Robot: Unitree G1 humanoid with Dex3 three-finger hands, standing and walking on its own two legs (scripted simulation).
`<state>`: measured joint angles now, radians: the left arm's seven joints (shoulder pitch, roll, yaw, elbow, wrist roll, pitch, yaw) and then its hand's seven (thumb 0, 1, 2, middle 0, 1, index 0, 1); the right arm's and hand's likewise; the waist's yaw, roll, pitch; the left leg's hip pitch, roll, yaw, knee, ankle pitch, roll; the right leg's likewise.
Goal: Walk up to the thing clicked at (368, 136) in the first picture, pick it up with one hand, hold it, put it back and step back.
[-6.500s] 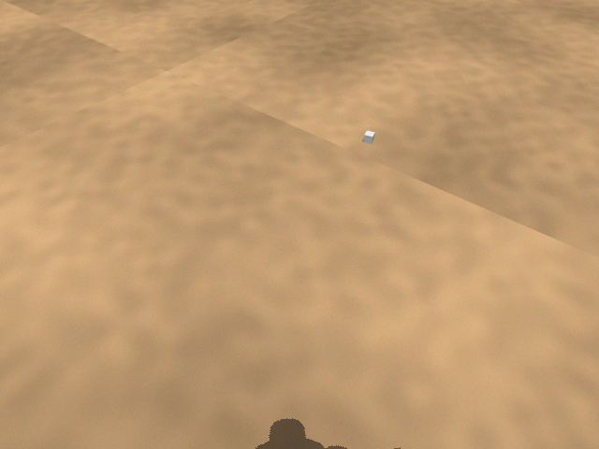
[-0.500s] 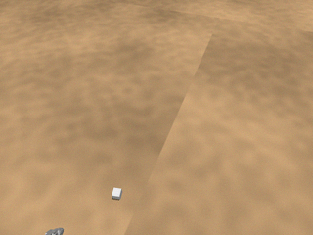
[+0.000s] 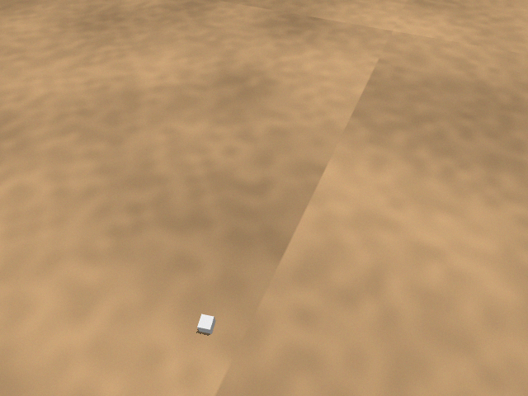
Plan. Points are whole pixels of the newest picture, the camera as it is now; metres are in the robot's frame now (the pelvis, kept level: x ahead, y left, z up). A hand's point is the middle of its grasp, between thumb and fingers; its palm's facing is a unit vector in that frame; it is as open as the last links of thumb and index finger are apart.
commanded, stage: walk up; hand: left
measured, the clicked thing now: (206, 324) +0.49 +0.23 -0.75
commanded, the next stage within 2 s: stand in 0.32 s
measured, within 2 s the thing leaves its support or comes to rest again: neither
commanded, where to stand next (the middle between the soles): +0.11 -0.02 m, yaw -1 degrees
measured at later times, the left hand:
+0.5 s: hand out of the picture +0.10 +0.25 -0.15, palm faces +0.01 -0.94 -0.34, open 7.4 cm
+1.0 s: hand out of the picture +0.06 +0.23 -0.15, palm faces -0.01 -0.93 -0.36, open 7.4 cm
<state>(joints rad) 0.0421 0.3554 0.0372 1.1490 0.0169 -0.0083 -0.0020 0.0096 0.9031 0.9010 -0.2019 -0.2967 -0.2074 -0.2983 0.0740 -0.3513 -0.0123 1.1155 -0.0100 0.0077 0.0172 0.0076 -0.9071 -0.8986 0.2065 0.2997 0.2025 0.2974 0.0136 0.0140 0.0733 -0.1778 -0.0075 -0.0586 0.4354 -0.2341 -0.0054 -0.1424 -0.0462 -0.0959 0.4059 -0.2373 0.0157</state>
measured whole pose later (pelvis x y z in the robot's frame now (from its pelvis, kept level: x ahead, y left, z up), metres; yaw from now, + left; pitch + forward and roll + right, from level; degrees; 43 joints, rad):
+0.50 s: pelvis +0.00 +0.00 +0.00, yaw +0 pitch -2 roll +0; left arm 0.05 0.34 0.02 1.14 0.01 0.00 0.00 0.01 0.90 0.90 -0.20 -0.30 -0.21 -0.30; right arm 0.05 -0.34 0.00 1.11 -0.01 0.00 0.00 0.01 -0.91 -0.90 0.21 0.30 0.20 0.30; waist 0.01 0.00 0.07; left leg -0.12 -0.01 -0.06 0.35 -0.19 -0.01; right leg -0.09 -0.05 -0.10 0.34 -0.21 0.02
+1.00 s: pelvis -0.01 -0.03 +0.01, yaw +0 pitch -2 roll +0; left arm 0.10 0.34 0.01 1.15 0.01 -0.01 0.00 0.01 0.90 0.90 -0.20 -0.30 -0.21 -0.30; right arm 0.10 -0.35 0.00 1.14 -0.01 0.00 0.01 0.01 -0.91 -0.90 0.21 0.30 0.20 0.30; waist 0.00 0.03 0.05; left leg -0.11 0.03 -0.07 0.31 -0.16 -0.05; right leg -0.09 -0.01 -0.11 0.32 -0.18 -0.02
